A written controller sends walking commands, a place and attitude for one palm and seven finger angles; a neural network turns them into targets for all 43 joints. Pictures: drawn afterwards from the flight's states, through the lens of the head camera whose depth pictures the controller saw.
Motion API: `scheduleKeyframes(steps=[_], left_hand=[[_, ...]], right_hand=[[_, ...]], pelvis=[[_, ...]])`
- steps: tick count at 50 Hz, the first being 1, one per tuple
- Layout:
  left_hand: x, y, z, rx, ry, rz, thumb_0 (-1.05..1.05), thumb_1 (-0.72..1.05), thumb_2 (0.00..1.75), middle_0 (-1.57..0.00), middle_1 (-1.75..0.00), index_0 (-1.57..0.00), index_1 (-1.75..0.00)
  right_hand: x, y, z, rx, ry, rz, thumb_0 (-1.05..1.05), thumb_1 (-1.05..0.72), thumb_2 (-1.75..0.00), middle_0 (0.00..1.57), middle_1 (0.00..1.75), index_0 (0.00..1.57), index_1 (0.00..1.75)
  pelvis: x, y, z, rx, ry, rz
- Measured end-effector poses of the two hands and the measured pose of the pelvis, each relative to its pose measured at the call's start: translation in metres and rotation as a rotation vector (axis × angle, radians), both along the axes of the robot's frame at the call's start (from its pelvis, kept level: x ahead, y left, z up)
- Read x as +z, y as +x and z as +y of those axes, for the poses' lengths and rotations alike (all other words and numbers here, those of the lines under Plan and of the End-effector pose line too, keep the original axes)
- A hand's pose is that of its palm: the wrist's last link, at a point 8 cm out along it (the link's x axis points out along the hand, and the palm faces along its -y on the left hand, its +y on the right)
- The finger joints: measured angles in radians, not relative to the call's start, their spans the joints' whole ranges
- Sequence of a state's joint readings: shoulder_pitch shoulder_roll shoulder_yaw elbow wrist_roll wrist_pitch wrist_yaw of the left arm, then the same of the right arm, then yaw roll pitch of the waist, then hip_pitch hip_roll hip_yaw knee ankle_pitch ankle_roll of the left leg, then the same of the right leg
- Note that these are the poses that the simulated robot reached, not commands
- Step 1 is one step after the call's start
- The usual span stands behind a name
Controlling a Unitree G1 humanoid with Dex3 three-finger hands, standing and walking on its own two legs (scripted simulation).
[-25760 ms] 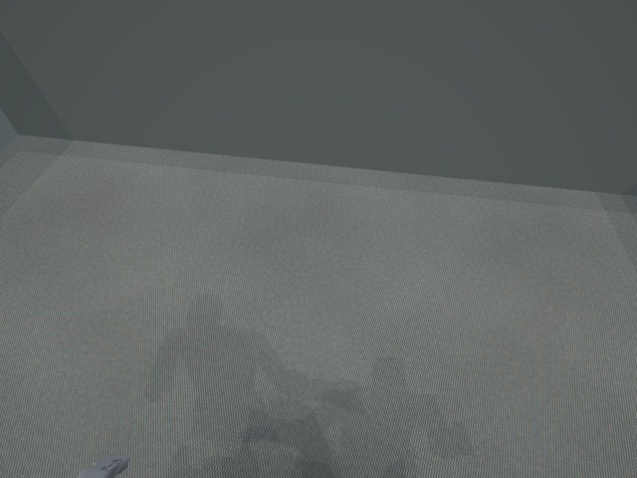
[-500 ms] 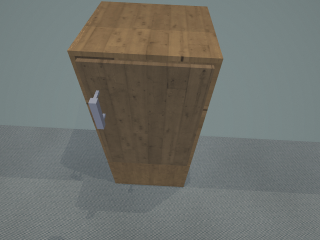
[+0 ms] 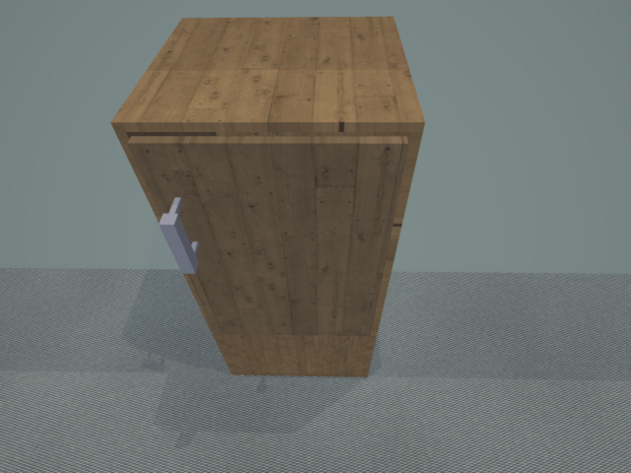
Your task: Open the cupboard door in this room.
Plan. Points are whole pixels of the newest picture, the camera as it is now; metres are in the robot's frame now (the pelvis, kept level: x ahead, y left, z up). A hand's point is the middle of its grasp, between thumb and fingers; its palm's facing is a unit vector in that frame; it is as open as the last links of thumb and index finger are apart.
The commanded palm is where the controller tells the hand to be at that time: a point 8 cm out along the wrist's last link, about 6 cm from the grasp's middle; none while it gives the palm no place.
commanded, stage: come to a stop and stand still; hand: left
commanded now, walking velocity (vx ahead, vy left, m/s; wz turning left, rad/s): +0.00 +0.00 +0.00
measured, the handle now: (183, 235) +0.48 +0.26 -0.01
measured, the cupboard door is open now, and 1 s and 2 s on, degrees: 0 0 0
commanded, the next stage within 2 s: look again from close up in 0.42 s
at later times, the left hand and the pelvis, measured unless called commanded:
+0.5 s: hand out of the picture +0.03 +0.17 -0.17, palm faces +0.00 -0.98 -0.21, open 7.4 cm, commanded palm none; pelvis +0.01 -0.01 +0.00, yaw +0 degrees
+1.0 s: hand out of the picture +0.01 +0.16 -0.17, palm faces +0.00 -0.98 -0.20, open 7.4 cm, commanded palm none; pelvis +0.01 -0.01 +0.01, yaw +0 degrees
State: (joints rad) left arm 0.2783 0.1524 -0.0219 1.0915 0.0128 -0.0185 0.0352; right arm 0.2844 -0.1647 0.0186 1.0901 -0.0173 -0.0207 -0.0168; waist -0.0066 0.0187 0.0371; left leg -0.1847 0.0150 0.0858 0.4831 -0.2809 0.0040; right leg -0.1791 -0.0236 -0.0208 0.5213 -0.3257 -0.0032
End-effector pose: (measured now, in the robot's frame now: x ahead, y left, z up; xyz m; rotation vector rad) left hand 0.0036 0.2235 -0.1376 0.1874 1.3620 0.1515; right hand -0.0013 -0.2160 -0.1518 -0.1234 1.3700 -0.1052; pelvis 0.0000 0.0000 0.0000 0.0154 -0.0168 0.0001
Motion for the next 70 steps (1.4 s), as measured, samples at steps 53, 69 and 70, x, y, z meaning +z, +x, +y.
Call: scheduleKeyframes(steps=[53,69,70], left_hand=[[-0.003,0.005,-0.010,0.009,-0.024,0.017,0.00,0.90,0.90,-0.20,-0.30,-0.20,-0.30],[0.125,0.167,-0.012,-0.155,-0.166,-1.404,0.00,0.75,0.83,-0.21,-0.41,-0.21,-0.40],[0.117,0.163,-0.014,-0.182,-0.189,-1.409,0.00,0.73,0.82,-0.21,-0.42,-0.21,-0.42]], right_hand=[[0.012,0.015,-0.019,-0.003,-0.041,0.010,0.01,-0.91,-0.89,0.19,0.30,0.20,0.30],[0.046,0.156,-0.048,0.147,-0.135,-0.797,0.01,-0.90,-0.89,0.20,0.30,0.20,0.30],[0.047,0.165,-0.049,0.163,-0.139,-0.831,0.01,-0.90,-0.89,0.20,0.30,0.20,0.30]], pelvis=[[0.005,0.007,-0.013,-0.004,-0.003,0.005],[-0.053,-0.035,-0.013,0.035,0.004,0.204],[-0.061,-0.039,-0.014,0.034,0.005,0.216]])
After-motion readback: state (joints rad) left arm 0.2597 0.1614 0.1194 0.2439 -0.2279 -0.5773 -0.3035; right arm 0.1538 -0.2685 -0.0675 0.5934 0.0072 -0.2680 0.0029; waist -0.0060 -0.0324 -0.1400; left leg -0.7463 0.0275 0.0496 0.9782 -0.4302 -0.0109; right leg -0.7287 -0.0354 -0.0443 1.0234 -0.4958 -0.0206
